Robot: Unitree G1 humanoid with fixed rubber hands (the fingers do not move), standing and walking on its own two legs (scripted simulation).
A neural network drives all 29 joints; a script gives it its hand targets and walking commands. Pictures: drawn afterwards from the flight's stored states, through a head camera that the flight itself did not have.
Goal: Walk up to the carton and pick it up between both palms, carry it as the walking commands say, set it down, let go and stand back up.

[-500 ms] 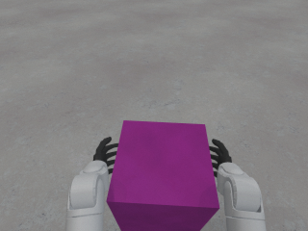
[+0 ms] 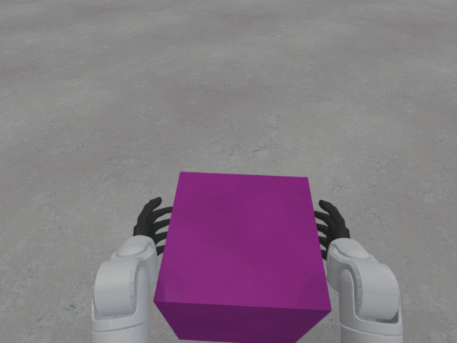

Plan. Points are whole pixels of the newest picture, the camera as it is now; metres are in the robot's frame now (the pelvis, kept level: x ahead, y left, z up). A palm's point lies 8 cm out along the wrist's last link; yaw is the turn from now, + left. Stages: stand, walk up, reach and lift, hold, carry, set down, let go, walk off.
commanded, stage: carry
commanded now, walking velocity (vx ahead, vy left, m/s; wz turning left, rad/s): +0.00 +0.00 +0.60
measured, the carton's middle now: (239, 263) +0.27 -0.01 +0.02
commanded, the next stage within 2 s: none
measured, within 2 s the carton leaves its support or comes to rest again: neither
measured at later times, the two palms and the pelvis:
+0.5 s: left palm (103, 301) +0.19 +0.18 +0.08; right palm (304, 258) +0.25 -0.11 +0.08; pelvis -0.04 -0.01 +0.00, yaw +15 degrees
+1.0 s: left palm out of the picture +0.07 +0.25 +0.09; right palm (239, 279) +0.21 +0.00 +0.08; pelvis -0.09 -0.01 +0.00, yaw +31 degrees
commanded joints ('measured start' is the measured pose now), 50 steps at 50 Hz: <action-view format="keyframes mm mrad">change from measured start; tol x32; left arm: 1 -370 -890 -692 0 -370 41 -216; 50 -310 -889 -716 -86 -399 47 -227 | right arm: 1 -486 876 751 -78 469 33 275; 50 -406 846 714 -150 401 22 252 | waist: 1 11 -61 -186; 50 16 61 -235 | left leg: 1 -71 79 -56 36 268 11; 5 -65 36 -28 16 50 17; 10 101 259 -496 -227 453 132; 16 217 152 -326 -104 736 96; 19 -54 59 -215 41 506 24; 21 -330 -25 -42 297 -212 -26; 30 -71 -23 117 76 -58 -30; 35 354 367 -366 -121 1134 202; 50 -76 89 -197 -104 281 23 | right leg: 1 166 -211 138 -84 153 -9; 11 -134 -17 59 275 -338 104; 18 208 1 65 -136 -37 73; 21 415 -462 326 -178 591 -115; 31 241 -311 -47 29 478 24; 36 -218 -110 50 525 -446 138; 50 306 -81 112 -238 -45 57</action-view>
